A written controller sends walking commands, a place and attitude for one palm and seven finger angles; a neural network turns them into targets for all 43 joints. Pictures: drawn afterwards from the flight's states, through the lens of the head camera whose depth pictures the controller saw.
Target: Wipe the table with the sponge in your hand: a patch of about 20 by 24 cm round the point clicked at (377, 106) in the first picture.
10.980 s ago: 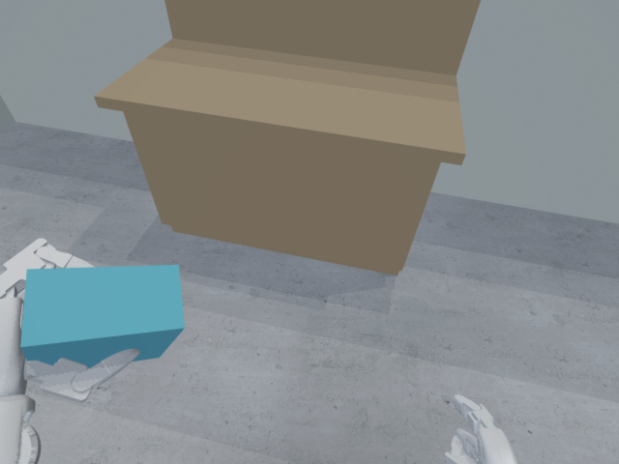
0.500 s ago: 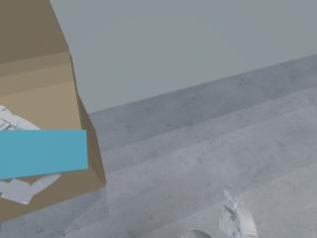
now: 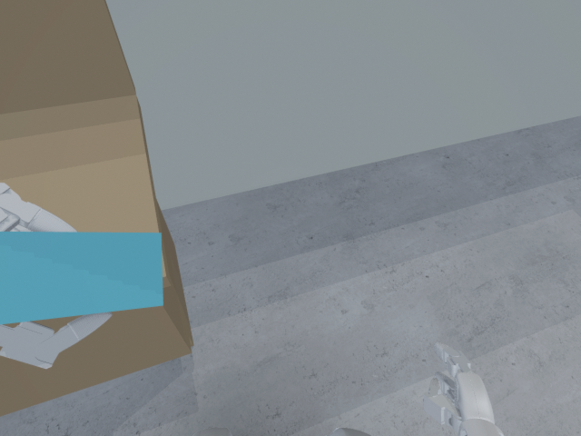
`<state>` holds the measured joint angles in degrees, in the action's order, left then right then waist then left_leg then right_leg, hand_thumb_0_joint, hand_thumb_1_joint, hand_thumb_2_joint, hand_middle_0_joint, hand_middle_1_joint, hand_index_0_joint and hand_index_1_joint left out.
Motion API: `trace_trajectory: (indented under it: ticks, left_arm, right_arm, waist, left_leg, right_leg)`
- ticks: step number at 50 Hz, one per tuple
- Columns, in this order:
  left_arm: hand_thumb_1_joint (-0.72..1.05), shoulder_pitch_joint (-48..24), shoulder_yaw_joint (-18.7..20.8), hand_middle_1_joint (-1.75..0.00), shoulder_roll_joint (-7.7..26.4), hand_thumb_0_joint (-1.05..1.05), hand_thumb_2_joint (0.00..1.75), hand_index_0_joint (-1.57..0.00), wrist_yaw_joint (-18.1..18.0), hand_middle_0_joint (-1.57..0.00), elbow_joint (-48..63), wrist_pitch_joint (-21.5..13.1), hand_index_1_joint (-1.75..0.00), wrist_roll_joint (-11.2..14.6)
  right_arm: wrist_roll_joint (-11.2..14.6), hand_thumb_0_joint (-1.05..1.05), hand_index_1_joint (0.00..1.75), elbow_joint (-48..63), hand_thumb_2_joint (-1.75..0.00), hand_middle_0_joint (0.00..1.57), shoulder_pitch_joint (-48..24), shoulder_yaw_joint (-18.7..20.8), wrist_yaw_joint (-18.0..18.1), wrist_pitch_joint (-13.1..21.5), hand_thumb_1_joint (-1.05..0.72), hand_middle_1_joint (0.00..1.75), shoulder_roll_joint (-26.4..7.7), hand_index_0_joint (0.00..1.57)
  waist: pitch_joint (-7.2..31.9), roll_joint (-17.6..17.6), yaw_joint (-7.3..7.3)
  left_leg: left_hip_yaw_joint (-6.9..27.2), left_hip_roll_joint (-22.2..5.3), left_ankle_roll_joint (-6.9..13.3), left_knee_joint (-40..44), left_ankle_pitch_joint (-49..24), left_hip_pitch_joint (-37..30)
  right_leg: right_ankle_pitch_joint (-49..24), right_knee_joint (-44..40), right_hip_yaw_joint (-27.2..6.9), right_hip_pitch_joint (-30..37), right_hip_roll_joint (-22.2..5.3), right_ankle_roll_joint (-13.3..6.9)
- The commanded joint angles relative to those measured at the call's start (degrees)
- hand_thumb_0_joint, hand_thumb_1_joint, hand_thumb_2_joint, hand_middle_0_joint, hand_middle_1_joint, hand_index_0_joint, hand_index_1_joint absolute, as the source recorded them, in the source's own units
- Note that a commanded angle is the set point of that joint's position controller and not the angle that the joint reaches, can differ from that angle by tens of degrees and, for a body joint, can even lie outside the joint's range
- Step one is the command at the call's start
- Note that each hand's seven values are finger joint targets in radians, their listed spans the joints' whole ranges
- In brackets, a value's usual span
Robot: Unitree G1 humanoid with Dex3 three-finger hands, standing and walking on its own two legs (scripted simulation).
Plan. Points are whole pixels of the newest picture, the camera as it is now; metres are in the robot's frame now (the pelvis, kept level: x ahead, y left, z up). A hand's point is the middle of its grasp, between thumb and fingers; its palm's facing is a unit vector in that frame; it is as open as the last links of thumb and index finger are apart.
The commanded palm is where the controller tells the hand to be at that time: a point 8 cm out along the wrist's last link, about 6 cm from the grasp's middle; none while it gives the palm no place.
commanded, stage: come to a stop and stand still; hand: left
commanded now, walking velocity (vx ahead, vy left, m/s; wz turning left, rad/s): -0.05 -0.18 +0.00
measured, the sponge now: (96, 277) +0.23 +0.20 +0.16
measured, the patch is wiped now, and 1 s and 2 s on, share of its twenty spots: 0.00 0.00 0.00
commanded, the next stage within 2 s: look again from close up in 1.24 s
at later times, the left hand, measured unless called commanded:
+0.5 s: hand (58, 357) +0.16 +0.20 +0.17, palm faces +0.36 -0.81 -0.45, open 10.2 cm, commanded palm +0.10 +0.25 +0.19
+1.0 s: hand out of the picture +0.11 +0.20 +0.16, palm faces +0.38 -0.84 -0.39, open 10.2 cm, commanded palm +0.05 +0.25 +0.19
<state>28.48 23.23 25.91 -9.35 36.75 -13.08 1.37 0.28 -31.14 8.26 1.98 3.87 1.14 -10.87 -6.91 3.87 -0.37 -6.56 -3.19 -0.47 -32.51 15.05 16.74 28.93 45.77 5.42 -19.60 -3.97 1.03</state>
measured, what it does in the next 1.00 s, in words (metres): walks backwards: right foot, then left foot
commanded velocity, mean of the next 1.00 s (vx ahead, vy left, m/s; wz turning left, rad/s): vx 0.00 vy -0.01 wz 0.00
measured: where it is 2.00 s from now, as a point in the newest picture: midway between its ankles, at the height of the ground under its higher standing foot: outside the picture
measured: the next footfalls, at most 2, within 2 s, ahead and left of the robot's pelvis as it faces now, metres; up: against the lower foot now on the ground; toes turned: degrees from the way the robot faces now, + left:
right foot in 0.24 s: +0.00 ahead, -0.12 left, +0.00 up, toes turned -5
left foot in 0.56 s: -0.06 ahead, +0.09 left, +0.00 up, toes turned +2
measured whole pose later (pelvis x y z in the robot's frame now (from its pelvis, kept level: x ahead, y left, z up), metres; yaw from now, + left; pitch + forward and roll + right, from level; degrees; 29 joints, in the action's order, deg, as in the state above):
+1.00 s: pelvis -0.11 -0.04 +0.00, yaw +1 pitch -2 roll +0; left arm 26.4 17.3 19.7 -8.4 26.8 -8.9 1.1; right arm 0.2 -34.5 12.2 -2.0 3.0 1.6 -10.9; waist -2.1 -0.6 -0.1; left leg -2.2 -1.8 0.0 -32.5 17.7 14.8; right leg 9.2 28.4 8.6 -18.0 0.1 -3.9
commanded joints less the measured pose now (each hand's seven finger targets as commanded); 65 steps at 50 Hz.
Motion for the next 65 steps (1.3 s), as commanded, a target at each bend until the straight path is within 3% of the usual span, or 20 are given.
trace_trajectory:
  ticks: [1, 7, 11, 14, 15, 16, 21, 26, 29, 31, 33, 38, 42, 44, 47, 50, 54, 59, 61, 65]
  left_arm:
    - [0.10, -1.13, 6.98, -1.60, 6.29, 0.00, 1.30, -1.20, -0.53, -1.20, 8.83, -2.40, -1.60, 0.42]
    - [0.10, -3.03, 0.67, -1.60, 2.25, 0.00, 1.30, -1.20, 0.92, -1.20, 10.29, 0.37, -1.60, 1.00]
    - [0.10, -4.53, 3.93, -1.60, 5.87, 0.00, 1.30, -1.20, 0.04, -1.20, 9.60, 0.59, -1.60, 0.42]
    - [0.10, -5.25, 5.40, -1.60, 7.90, 0.00, 1.30, -1.20, -0.47, -1.20, 6.92, 0.53, -1.60, 1.05]
    - [0.10, -4.05, 4.64, -1.60, 6.25, 0.00, 1.30, -1.20, 0.06, -1.20, 4.79, 1.43, -1.60, 1.82]
    - [0.10, -3.46, 5.20, -1.60, 6.80, 0.00, 1.30, -1.20, 0.16, -1.20, 4.34, 1.82, -1.60, 1.98]
    - [0.10, -0.93, 4.89, -1.60, 4.92, 0.00, 1.30, -1.20, -0.20, -1.20, 0.80, 0.95, -1.60, 1.43]
    - [0.10, -1.99, 2.90, -1.60, 4.12, 0.00, 1.30, -1.20, -0.73, -1.20, 4.32, 0.12, -1.60, 0.87]
    - [0.10, -3.49, 2.35, -1.60, 4.95, 0.00, 1.30, -1.20, -1.14, -1.20, 8.37, -1.01, -1.60, 0.16]
    - [0.10, -4.30, 2.19, -1.60, 5.20, 0.00, 1.30, -1.20, -0.76, -1.20, 8.92, -1.23, -1.60, -0.10]
    - [0.10, -6.43, 1.41, -1.60, 4.36, 0.00, 1.30, -1.20, -0.79, -1.20, 6.78, -1.56, -1.60, -0.74]
    - [0.10, -7.03, 0.85, -1.60, 2.90, 0.00, 1.30, -1.20, -0.44, -1.20, 2.00, -0.86, -1.60, -0.67]
    - [0.10, -6.86, 0.81, -1.60, 3.38, 0.00, 1.30, -1.20, -0.07, -1.20, 0.01, 0.47, -1.60, 0.20]
    - [0.10, -7.12, 1.69, -1.60, 4.39, 0.00, 1.30, -1.20, -0.44, -1.20, -0.24, 0.86, -1.60, 0.05]
    - [0.10, -6.86, 1.81, -1.60, 4.50, 0.00, 1.30, -1.20, -0.69, -1.20, 1.91, 0.90, -1.60, 0.09]
    - [0.10, -5.65, 1.81, -1.60, 4.70, 0.00, 1.30, -1.20, -0.93, -1.20, 4.97, 0.22, -1.60, 0.01]
    - [0.10, -5.05, 1.64, -1.60, 3.87, 0.00, 1.30, -1.20, -1.02, -1.20, 5.04, -0.52, -1.60, -0.74]
    - [0.10, -5.52, 0.93, -1.60, 2.54, 0.00, 1.30, -1.20, -0.87, -1.20, 1.70, -0.71, -1.60, -0.77]
    - [0.10, -5.13, 0.52, -1.60, 2.11, 0.00, 1.30, -1.20, -0.47, -1.20, 1.04, -0.78, -1.60, -0.84]
    - [0.10, -7.09, 0.80, -1.60, 3.35, 0.00, 1.30, -1.20, -0.72, -1.20, 1.45, -0.74, -1.60, -0.69]
  right_arm:
    - [-0.75, 0.00, 0.30, 6.60, -0.90, 0.20, 1.11, 1.82, -1.44, 3.27, -0.90, 0.30, -7.10, 0.20]
    - [-0.08, 0.00, 0.30, 6.96, -0.90, 0.20, 0.48, 0.68, -2.76, 5.32, -0.90, 0.30, -7.52, 0.20]
    - [0.21, 0.00, 0.30, 6.89, -0.90, 0.20, 0.14, 0.08, -2.17, 5.42, -0.90, 0.30, -7.03, 0.20]
    - [0.40, 0.00, 0.30, 6.89, -0.90, 0.20, -0.03, -1.23, -1.57, 4.74, -0.90, 0.30, -3.93, 0.20]
    - [0.65, 0.00, 0.30, 6.43, -0.90, 0.20, -0.52, -0.48, -1.40, 4.87, -0.90, 0.30, -4.70, 0.20]
    - [0.92, 0.00, 0.30, 6.41, -0.90, 0.20, -1.78, -0.30, -1.39, 4.30, -0.90, 0.30, -5.32, 0.20]
    - [0.61, 0.00, 0.30, 5.45, -0.90, 0.20, -3.74, -1.77, -0.02, 3.10, -0.90, 0.30, -4.11, 0.20]
    - [0.22, 0.00, 0.30, 5.44, -0.90, 0.20, -0.70, -0.49, 0.77, 3.13, -0.90, 0.30, -6.01, 0.20]
    - [0.28, 0.00, 0.30, 6.62, -0.90, 0.20, -0.64, 0.39, 1.01, 3.61, -0.90, 0.30, -8.20, 0.20]
    - [-0.59, 0.00, 0.30, 6.30, -0.90, 0.20, -1.04, -0.29, 0.95, 3.99, -0.90, 0.30, -7.20, 0.20]
    - [-0.69, 0.00, 0.30, 5.55, -0.90, 0.20, -0.93, -0.52, 0.81, 4.44, -0.90, 0.30, -7.27, 0.20]
    - [0.00, 0.00, 0.30, 5.93, -0.90, 0.20, -0.13, -0.27, 0.10, 5.05, -0.90, 0.30, -7.31, 0.20]
    - [-0.05, 0.00, 0.30, 5.57, -0.90, 0.20, -0.08, -0.72, -0.40, 3.85, -0.90, 0.30, -6.22, 0.20]
    - [-0.18, 0.00, 0.30, 5.25, -0.90, 0.20, -0.67, -1.27, -0.31, 3.42, -0.90, 0.30, -5.57, 0.20]
    - [-0.10, 0.00, 0.30, 5.52, -0.90, 0.20, -1.38, -1.82, -0.06, 3.07, -0.90, 0.30, -5.44, 0.20]
    - [-0.39, 0.00, 0.30, 6.00, -0.90, 0.20, -1.25, -1.36, 0.42, 3.19, -0.90, 0.30, -6.61, 0.20]
    - [-0.33, 0.00, 0.30, 6.39, -0.90, 0.20, -1.45, -1.70, 0.67, 3.56, -0.90, 0.30, -6.96, 0.20]
    - [0.01, 0.00, 0.30, 5.41, -0.90, 0.20, 0.52, -0.72, 0.57, 5.00, -0.90, 0.30, -7.28, 0.20]
    - [0.04, 0.00, 0.30, 5.44, -0.90, 0.20, 0.01, -0.80, 0.33, 5.28, -0.90, 0.30, -7.31, 0.20]
    - [-0.19, 0.00, 0.30, 4.55, -0.90, 0.20, 0.46, -0.88, 0.18, 4.99, -0.90, 0.30, -7.01, 0.20]
  waist:
    - [14.88, -20.11, -0.36]
    - [11.93, -19.61, -0.55]
    - [13.59, -15.59, 0.19]
    - [12.59, 0.53, -0.77]
    - [11.86, 6.50, 0.53]
    - [11.14, 6.55, 0.91]
    - [11.67, 3.82, 1.09]
    - [14.52, -0.98, 0.28]
    - [14.73, -12.58, 1.51]
    - [12.33, -19.00, 1.05]
    - [8.82, -16.52, 1.21]
    - [9.06, -9.72, 0.83]
    - [7.87, 1.50, 0.46]
    - [9.01, 4.41, 0.48]
    - [11.13, 1.98, 0.55]
    - [10.74, -6.11, 1.02]
    - [7.34, -14.69, 1.29]
    - [11.59, -8.01, 0.82]
    - [11.07, -8.62, 0.91]
    - [9.34, -1.90, 0.58]
  left_leg:
    - [12.75, -16.67, 7.16, 8.90, -50.88, -15.31]
    - [9.43, -14.89, 6.00, 13.06, -22.70, -5.14]
    - [6.73, -11.08, 3.25, 9.05, -8.33, -0.33]
    - [1.78, -1.51, -1.45, -5.06, 4.85, 2.53]
    - [3.44, 1.21, -1.73, -12.03, 9.60, 3.26]
    - [5.40, 0.46, -1.44, -17.28, 10.76, 4.98]
    - [4.36, -0.02, -1.39, -13.04, 8.57, 7.71]
    - [3.44, 0.71, -0.28, 6.99, -1.77, -3.86]
    - [12.79, -10.50, 3.59, 10.70, -22.24, -9.33]
    - [13.38, -11.98, 4.37, 13.21, -21.54, -3.59]
    - [12.41, -12.20, 4.63, 14.58, -13.70, 4.01]
    - [6.99, -5.56, 1.57, 9.71, 4.25, 7.18]
    - [4.68, 0.12, 0.45, -3.05, 9.66, 0.57]
    - [5.68, 0.71, 0.64, -6.94, 7.80, 0.34]
    - [5.49, 0.69, 0.86, -0.71, 4.72, -1.67]
    - [8.58, -2.28, 2.22, 9.34, 1.95, -3.10]
    - [15.23, -8.81, 4.10, 19.43, 12.53, 12.33]
    - [9.92, -5.15, 2.13, 11.51, 0.52, 6.31]
    - [9.19, -4.30, 1.67, 12.05, 6.36, 7.14]
    - [7.48, -1.39, 1.45, 6.16, 9.08, 3.95]
  right_leg:
    - [-0.92, 7.25, -2.72, -6.23, 1.88, 0.98]
    - [-3.29, -5.68, 0.30, 3.22, 4.02, 1.44]
    - [-13.38, -21.36, 0.89, 13.66, 3.09, 1.00]
    - [-28.21, -27.85, -13.71, 9.38, -10.62, -5.03]
    - [-25.45, -29.43, -17.14, 6.79, -12.53, -7.23]
    - [-23.99, -29.69, -17.75, 6.18, -13.86, -8.64]
    - [-37.29, -25.35, -9.25, 13.21, -11.37, -8.46]
    - [-32.58, -22.70, -9.94, 13.47, -8.83, -5.46]
    - [-20.98, -17.06, -5.53, 7.87, -0.41, -0.67]
    - [-12.36, -13.18, -3.47, 8.22, 0.55, -0.31]
    - [-9.07, -12.43, -3.44, 11.11, 0.63, -0.30]
    - [-17.27, -20.47, -6.71, 13.59, -1.39, -1.16]
    - [5.14, -34.70, -19.43, 0.32, -10.12, -4.87]
    - [5.35, -36.12, -19.38, 0.86, -12.33, -6.15]
    - [-1.71, -32.29, -13.75, 4.21, -10.77, -5.88]
    - [-5.67, -27.32, -10.31, 5.71, -5.03, -3.13]
    - [-9.90, -16.63, -4.72, 14.85, 0.62, -0.71]
    - [-21.05, -19.53, -6.12, 15.21, -0.62, -0.98]
    - [-15.78, -20.70, -7.27, 13.69, -1.23, -1.18]
    - [-4.26, -28.30, -13.33, 6.64, -5.22, -3.04]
